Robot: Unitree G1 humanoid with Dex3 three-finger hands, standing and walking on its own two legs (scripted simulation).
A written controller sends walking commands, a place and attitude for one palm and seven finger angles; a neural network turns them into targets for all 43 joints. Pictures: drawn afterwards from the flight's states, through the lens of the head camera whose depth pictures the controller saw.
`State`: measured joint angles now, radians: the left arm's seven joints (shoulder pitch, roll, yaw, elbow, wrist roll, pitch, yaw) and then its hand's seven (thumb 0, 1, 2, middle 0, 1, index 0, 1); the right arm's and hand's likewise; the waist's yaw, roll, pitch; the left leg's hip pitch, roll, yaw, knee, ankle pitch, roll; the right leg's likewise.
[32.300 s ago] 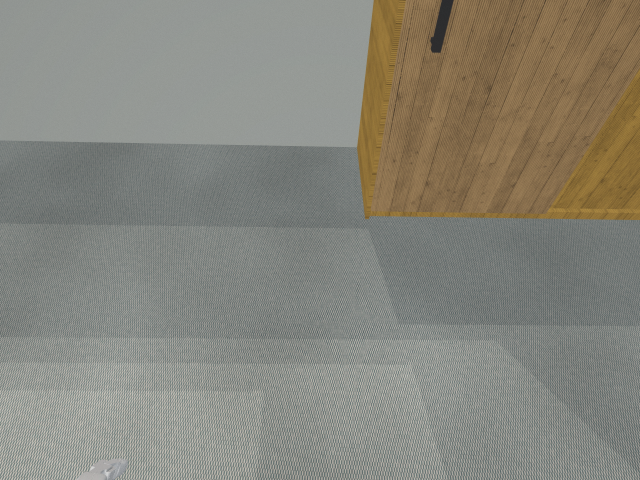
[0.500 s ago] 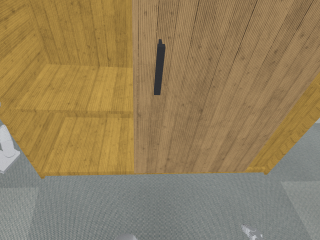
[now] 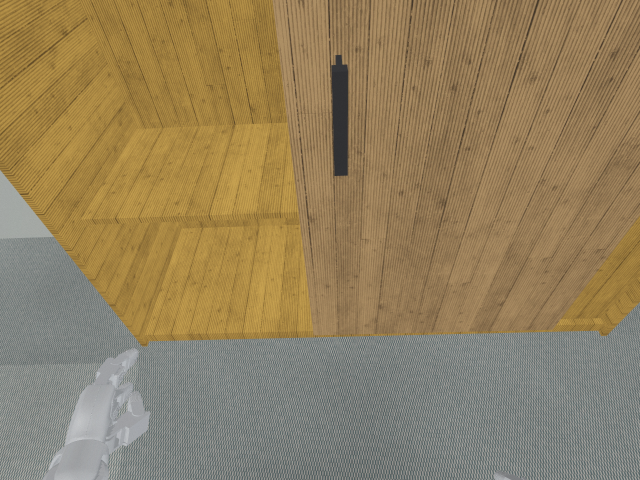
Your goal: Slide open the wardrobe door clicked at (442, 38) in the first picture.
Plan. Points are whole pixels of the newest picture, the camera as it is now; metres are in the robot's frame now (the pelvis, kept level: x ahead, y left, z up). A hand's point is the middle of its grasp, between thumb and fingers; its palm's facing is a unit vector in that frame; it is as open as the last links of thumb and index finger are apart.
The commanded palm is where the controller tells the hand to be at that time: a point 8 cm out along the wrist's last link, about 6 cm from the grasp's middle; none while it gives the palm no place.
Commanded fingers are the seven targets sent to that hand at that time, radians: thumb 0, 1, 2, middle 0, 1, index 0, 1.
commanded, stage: let the arm hang, fingers relaxed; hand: left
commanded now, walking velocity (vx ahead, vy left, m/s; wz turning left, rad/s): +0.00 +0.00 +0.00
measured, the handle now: (339, 118) +0.66 -0.01 +0.13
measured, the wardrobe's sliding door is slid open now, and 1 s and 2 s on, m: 0.59 0.59 0.59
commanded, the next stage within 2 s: look to check the result in 0.94 s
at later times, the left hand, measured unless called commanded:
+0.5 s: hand out of the picture +0.02 +0.17 -0.14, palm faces -0.01 -0.98 -0.20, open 7.3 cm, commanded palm none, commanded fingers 0.00 0.90 0.90 -0.20 -0.30 -0.20 -0.30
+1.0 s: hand out of the picture +0.04 +0.19 -0.14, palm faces -0.03 -0.98 -0.19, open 7.3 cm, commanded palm none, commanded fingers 0.00 0.90 0.90 -0.20 -0.30 -0.20 -0.30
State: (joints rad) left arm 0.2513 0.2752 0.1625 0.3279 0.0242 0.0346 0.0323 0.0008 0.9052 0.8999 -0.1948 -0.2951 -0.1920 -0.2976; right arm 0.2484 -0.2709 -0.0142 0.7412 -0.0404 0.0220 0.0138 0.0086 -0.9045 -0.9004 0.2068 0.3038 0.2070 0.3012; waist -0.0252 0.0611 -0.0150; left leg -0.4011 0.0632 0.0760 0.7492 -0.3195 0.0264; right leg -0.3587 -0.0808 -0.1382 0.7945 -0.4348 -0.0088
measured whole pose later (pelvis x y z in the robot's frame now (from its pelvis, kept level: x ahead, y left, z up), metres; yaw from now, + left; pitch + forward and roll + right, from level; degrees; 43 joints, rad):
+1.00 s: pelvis +0.03 +0.02 +0.03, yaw -3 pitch -1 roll +0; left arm 0.24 0.15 0.01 1.14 0.01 0.00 0.03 0.01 0.92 0.90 -0.20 -0.30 -0.20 -0.30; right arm 0.26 -0.14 -0.01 1.14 -0.03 0.02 -0.03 0.00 -0.92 -0.90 0.20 0.30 0.20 0.30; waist -0.01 -0.01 0.05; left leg -0.18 0.05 0.14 0.43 -0.24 0.00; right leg -0.14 -0.05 -0.09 0.42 -0.27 0.02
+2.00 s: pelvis +0.03 +0.03 +0.03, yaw -4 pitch -1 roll +0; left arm 0.25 0.15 0.01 1.15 0.01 0.00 0.03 0.00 0.91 0.90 -0.20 -0.30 -0.20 -0.30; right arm 0.24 -0.14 -0.01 1.14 -0.02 0.01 -0.03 0.00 -0.92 -0.90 0.20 0.30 0.20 0.30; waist -0.01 -0.02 0.06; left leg -0.18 0.04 0.15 0.43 -0.24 0.02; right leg -0.14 -0.07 -0.07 0.40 -0.25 0.04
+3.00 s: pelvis +0.03 +0.02 +0.04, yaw -3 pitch -1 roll +0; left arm 0.24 0.15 0.01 1.16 0.01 0.00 0.03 0.01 0.92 0.90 -0.20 -0.30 -0.20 -0.30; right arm 0.23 -0.14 -0.01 1.15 -0.02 0.01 -0.04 0.00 -0.92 -0.90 0.20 0.30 0.20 0.30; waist -0.01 -0.02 0.06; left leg -0.16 0.05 0.15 0.41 -0.24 0.01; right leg -0.12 -0.06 -0.08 0.39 -0.26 0.03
